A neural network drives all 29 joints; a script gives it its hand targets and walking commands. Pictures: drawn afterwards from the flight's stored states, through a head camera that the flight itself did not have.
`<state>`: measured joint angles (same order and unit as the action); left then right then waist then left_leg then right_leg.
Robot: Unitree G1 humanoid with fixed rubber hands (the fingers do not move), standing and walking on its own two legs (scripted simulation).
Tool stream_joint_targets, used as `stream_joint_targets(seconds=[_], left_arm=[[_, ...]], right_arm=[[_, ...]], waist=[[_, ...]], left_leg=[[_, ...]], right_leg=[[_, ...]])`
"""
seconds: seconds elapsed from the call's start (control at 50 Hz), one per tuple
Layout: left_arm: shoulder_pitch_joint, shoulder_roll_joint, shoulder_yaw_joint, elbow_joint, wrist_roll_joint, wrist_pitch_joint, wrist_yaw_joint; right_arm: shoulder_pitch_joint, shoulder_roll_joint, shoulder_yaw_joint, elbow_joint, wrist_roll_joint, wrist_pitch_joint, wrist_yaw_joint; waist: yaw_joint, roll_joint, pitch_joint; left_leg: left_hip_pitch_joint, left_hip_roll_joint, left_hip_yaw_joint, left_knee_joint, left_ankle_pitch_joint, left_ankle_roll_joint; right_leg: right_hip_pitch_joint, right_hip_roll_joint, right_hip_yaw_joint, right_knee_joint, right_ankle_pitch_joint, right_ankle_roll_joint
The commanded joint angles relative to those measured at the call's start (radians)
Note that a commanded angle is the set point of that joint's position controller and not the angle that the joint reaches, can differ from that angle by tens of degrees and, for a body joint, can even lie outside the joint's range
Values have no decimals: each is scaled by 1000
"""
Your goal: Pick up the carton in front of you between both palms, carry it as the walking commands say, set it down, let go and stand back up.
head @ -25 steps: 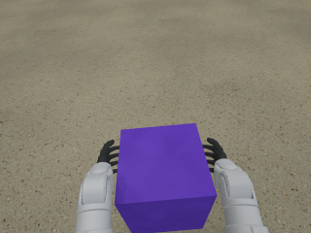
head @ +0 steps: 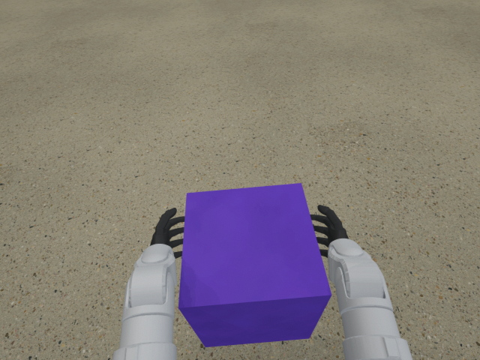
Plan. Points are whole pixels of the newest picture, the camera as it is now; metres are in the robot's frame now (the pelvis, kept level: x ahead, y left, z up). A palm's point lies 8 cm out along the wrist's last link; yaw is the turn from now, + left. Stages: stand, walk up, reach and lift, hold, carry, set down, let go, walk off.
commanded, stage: carry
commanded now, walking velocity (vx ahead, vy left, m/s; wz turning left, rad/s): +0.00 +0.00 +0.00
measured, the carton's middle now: (250, 269) +0.29 +0.00 -0.04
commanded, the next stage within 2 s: hold in 0.20 s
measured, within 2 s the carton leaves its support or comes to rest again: neither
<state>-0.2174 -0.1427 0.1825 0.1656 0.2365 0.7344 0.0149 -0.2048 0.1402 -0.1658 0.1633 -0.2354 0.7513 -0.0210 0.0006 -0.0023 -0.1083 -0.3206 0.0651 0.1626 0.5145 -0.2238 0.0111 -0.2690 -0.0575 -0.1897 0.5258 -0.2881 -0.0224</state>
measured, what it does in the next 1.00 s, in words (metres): shifts its weight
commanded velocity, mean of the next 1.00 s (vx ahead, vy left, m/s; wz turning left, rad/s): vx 0.00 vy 0.00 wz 0.00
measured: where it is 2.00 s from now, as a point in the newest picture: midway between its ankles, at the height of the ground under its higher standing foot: outside the picture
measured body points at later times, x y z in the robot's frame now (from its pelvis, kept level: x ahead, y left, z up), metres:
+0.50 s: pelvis -0.02 +0.00 +0.01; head -0.04 +0.01 +0.46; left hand +0.30 +0.12 +0.04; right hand +0.26 -0.18 +0.04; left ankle +0.03 +0.13 -0.74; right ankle -0.01 -0.10 -0.74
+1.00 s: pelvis -0.06 +0.03 -0.02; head -0.03 +0.03 +0.43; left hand +0.33 +0.14 +0.01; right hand +0.30 -0.16 +0.00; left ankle +0.03 +0.12 -0.74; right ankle +0.00 -0.10 -0.73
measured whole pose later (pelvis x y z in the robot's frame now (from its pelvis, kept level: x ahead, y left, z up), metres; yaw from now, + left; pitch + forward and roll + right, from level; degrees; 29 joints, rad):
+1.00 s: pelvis -0.06 +0.03 -0.02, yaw -5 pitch -4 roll +0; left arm -0.68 -0.22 0.61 0.60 0.48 0.51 -0.02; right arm -0.68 0.14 -0.58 0.66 -0.49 0.51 0.09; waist 0.00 0.01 0.14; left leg -0.36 -0.04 -0.01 0.68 -0.25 0.03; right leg -0.34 0.03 0.05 0.69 -0.28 -0.01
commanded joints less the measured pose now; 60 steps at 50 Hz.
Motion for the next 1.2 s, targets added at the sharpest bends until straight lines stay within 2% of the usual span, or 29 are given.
stream_joint_targets(seconds=[0.0,0.18,0.2,0.22,0.24,0.26,0.28,0.3,0.32,0.34,0.36,0.4,0.44,0.5,0.56,0.64,0.7,0.74,0.78,0.82,0.88,0.94,0.98,1.02,1.1,1.14,1.18], left_arm=[[-419,-893,-550,-30,-235,-23,-216],[-399,-894,-555,-39,-237,-22,-214],[-294,-920,-538,-69,-238,-14,-219],[-329,-882,-527,-99,-237,-26,-213],[-322,-879,-520,-87,-230,-28,-209],[-333,-876,-519,-95,-213,-31,-207],[-330,-857,-507,-100,-203,-33,-208],[-369,-841,-510,-80,-207,-37,-215],[-387,-857,-511,-65,-208,-41,-221],[-402,-871,-525,-68,-215,-45,-225],[-423,-873,-532,-65,-222,-47,-231],[-415,-912,-543,-49,-219,-49,-233],[-387,-916,-502,-12,-193,-48,-227],[-384,-911,-453,39,-165,-47,-224],[-430,-922,-431,82,-160,-41,-235],[-582,-956,-408,145,-166,-47,-264],[-779,-966,-296,304,-123,-85,-276],[-899,-956,-198,396,-78,-128,-268],[-954,-929,-110,462,-20,-158,-239],[-943,-873,-8,510,44,-177,-202],[-883,-731,139,541,126,-213,-159],[-819,-648,197,543,160,-264,-136],[-791,-647,189,534,161,-314,-134],[-797,-672,128,505,132,-379,-134],[-870,-783,-79,441,36,-532,-132],[-903,-840,-166,429,-5,-581,-136],[-931,-882,-270,388,-58,-605,-134]], right_arm=[[-489,861,540,-89,245,-51,219],[-483,862,562,-108,254,-48,218],[-392,903,545,-111,254,-41,224],[-403,860,539,-148,247,-56,220],[-404,848,531,-122,239,-57,216],[-394,861,518,-108,217,-59,207],[-377,824,484,-97,200,-63,206],[-378,817,451,-60,182,-69,202],[-406,826,452,-50,176,-75,204],[-419,849,461,-48,185,-79,207],[-442,865,467,-49,194,-82,211],[-493,894,514,-78,227,-82,225],[-518,895,534,-81,241,-77,236],[-534,883,510,-42,230,-72,247],[-557,885,463,15,210,-67,258],[-660,900,388,107,174,-81,278],[-837,880,241,282,101,-128,298],[-949,847,128,373,40,-172,299],[-1008,799,33,450,-14,-205,286],[-1021,736,-44,501,-64,-227,265],[-977,624,-147,552,-129,-255,239],[-912,548,-183,564,-173,-304,232],[-884,541,-168,554,-180,-353,234],[-881,562,-121,535,-155,-423,238],[-926,662,37,516,-63,-574,242],[-953,715,134,499,-17,-625,242],[-985,761,252,434,42,-651,233]], waist=[[-2,6,-209],[-2,-2,-242],[-1,-39,-135],[-12,-33,-196],[-5,-30,-171],[1,-37,-173],[-3,-17,-139],[-20,-42,-102],[-17,-11,-95],[-23,-4,-108],[-18,-16,-121],[-3,-7,-149],[21,-6,-151],[37,-8,-92],[28,-10,-26],[-6,-1,12],[-29,14,56],[-37,14,56],[-31,35,68],[-15,50,66],[3,19,48],[13,-14,-1],[13,-20,-44],[11,-9,-110],[6,11,-348],[3,10,-521],[9,8,-750]], left_leg=[[100,103,-114,-64,177,3],[113,103,-109,-54,185,1],[302,-161,-245,-97,393,22],[355,-146,-251,-96,439,18],[347,-146,-258,-108,428,16],[332,-143,-268,-113,435,10],[288,-147,-259,-121,411,3],[280,-146,-258,-133,347,0],[266,-154,-250,-138,314,-7],[261,-159,-249,-140,307,-8],[246,-162,-248,-142,251,-6],[259,-166,-249,-144,223,4],[262,-165,-249,-151,201,11],[252,-154,-250,-164,133,19],[252,-143,-246,-171,37,21],[269,-136,-238,-154,-78,18],[232,-133,-239,-119,-239,16],[190,-132,-247,-93,-305,13],[145,-127,-264,-76,-350,9],[100,-124,-267,-57,-338,2],[49,-138,-253,-11,-296,-3],[-20,-143,-246,48,-207,-6],[-85,-146,-236,94,-119,-9],[-141,-153,-232,153,-28,-15],[-192,-176,-240,305,125,-35],[-218,-187,-232,387,180,-39],[-226,-195,-221,465,267,-39]], right_leg=[[56,-116,123,-89,198,-1],[78,-117,120,-86,222,-5],[184,114,280,-145,493,-6],[218,108,306,-138,569,6],[238,109,313,-148,564,5],[264,111,303,-147,550,-4],[292,106,302,-157,533,-4],[275,110,294,-179,444,1],[288,115,289,-180,420,2],[311,119,290,-176,426,3],[326,118,290,-184,361,2],[321,114,291,-175,364,11],[308,111,291,-175,340,18],[262,111,286,-187,230,17],[196,112,278,-201,93,7],[106,109,268,-202,-68,-20],[30,114,255,-161,-209,-43],[12,120,249,-111,-217,-43],[-11,128,245,-55,-198,-34],[-20,137,244,-14,-172,-25],[-98,148,235,14,-183,-21],[-210,152,231,67,-124,-20],[-271,156,234,113,-59,-19],[-339,163,237,171,-4,-19],[-513,186,235,308,80,-16],[-551,198,231,370,118,-10],[-529,205,233,429,203,1]])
